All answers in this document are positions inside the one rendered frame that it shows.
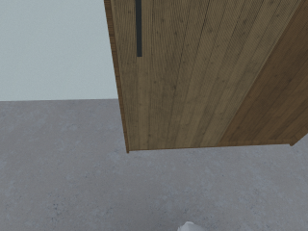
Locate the wardrobe door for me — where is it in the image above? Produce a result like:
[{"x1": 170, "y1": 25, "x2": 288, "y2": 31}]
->
[
  {"x1": 111, "y1": 0, "x2": 301, "y2": 150},
  {"x1": 219, "y1": 0, "x2": 308, "y2": 142}
]

